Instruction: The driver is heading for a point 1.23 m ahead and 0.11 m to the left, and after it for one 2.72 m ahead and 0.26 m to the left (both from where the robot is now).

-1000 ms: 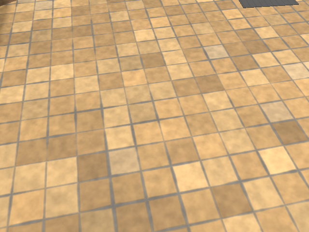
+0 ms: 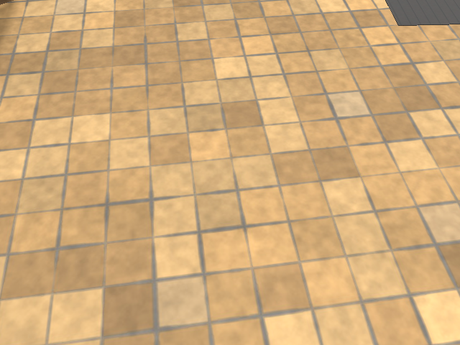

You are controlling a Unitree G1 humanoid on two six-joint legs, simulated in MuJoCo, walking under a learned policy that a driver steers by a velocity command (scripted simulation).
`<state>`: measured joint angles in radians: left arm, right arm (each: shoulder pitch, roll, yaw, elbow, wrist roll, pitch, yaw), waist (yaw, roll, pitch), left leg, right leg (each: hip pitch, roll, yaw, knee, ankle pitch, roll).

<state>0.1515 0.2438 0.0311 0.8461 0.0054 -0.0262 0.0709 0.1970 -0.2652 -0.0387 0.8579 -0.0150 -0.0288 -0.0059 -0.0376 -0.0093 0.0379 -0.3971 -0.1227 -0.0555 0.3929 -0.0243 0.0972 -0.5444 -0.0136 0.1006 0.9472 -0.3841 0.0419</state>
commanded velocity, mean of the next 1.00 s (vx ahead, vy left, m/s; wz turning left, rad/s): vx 0.36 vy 0.00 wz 0.16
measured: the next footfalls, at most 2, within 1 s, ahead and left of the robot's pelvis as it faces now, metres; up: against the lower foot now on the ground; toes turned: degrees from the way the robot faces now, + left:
right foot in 0.18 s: +0.09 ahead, -0.14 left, +0.00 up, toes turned +11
left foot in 0.70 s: +0.19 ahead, +0.20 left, +0.00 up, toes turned +18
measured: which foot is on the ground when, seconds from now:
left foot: down 0.00-0.16, up 0.18-0.68, down 0.70-1.00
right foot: up 0.00-0.16, down 0.18-0.68, up 0.70-1.00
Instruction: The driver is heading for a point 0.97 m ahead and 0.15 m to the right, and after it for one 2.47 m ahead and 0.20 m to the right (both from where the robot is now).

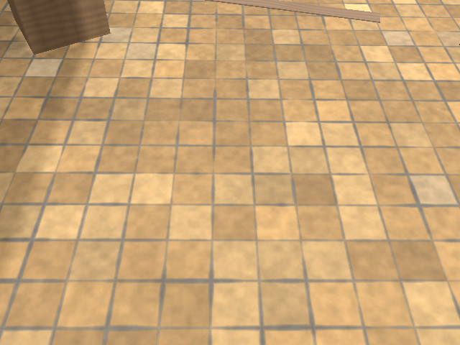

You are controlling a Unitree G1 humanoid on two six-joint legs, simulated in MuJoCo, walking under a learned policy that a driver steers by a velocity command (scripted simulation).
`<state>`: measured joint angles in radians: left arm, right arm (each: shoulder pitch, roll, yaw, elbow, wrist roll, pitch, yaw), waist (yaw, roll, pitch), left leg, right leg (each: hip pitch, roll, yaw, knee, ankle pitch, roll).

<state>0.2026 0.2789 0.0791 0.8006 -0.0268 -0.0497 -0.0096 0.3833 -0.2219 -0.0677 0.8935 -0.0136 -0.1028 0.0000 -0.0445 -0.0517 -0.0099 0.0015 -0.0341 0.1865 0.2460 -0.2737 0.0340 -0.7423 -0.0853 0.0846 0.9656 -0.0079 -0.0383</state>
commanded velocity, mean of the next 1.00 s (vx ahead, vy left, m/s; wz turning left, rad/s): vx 0.50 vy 0.00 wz -0.27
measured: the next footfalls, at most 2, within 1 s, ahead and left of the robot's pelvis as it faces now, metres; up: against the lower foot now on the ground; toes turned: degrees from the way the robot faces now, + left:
right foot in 0.22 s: +0.29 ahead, -0.12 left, +0.00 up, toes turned -10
left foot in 0.72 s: +0.60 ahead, -0.01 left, +0.00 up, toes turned -22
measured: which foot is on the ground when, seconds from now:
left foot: down 0.00-0.20, up 0.22-0.70, down 0.72-1.00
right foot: up 0.00-0.20, down 0.22-0.74, up 0.76-1.00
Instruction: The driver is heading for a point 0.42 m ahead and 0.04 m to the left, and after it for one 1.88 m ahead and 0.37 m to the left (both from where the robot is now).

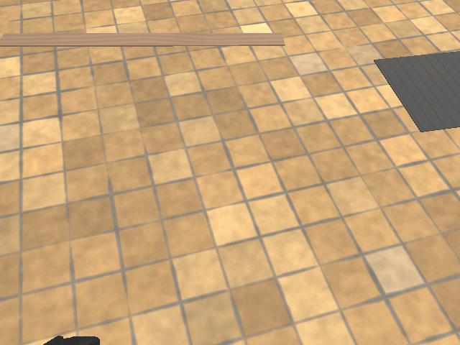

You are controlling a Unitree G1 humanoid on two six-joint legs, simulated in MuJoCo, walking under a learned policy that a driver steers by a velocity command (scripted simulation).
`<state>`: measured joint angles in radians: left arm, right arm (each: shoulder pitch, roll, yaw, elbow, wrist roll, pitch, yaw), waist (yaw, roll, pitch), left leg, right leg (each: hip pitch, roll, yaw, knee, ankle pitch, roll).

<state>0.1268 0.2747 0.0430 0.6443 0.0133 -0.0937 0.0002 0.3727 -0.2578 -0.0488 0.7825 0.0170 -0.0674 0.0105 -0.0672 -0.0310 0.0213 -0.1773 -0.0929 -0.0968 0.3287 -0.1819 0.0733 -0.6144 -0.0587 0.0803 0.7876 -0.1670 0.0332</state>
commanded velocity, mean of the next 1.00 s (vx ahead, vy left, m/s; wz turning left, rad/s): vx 0.50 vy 0.00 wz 0.34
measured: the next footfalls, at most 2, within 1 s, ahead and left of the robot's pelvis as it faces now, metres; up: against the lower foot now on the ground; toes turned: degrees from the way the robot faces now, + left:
right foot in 0.18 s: +0.27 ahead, -0.14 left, +0.00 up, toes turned +11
left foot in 0.70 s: +0.46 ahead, +0.21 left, +0.00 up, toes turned +27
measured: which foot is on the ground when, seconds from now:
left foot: down 0.00-0.20, up 0.22-0.68, down 0.70-1.00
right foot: up 0.00-0.16, down 0.18-0.70, up 0.72-1.00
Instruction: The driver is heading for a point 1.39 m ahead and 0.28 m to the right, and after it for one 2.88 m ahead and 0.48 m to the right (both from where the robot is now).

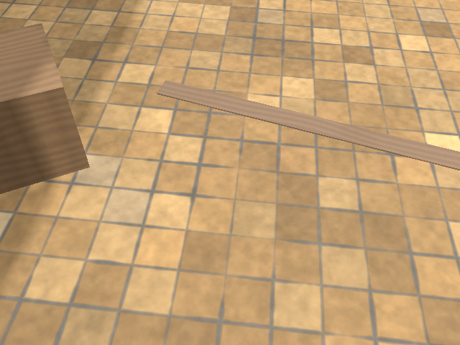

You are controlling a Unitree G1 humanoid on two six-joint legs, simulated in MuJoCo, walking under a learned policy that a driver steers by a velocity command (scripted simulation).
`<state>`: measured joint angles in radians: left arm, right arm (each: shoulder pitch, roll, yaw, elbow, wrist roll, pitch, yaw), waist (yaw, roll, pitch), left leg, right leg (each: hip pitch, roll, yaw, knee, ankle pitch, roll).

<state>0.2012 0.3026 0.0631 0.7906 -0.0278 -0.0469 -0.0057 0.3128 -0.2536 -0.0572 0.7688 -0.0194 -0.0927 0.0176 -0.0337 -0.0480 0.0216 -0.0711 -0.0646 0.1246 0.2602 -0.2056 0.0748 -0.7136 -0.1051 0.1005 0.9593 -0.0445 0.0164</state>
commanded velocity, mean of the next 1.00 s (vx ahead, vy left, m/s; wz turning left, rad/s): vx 0.50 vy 0.00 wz -0.37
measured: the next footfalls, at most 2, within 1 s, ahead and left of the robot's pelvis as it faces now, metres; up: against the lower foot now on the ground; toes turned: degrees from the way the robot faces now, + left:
right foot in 0.26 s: +0.31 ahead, -0.14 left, +0.00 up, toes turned -11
left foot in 0.72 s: +0.63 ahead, -0.02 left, +0.00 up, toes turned -25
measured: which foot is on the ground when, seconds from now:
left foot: down 0.00-0.28, up 0.30-0.70, down 0.72-1.00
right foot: up 0.00-0.24, down 0.26-0.74, up 0.76-1.00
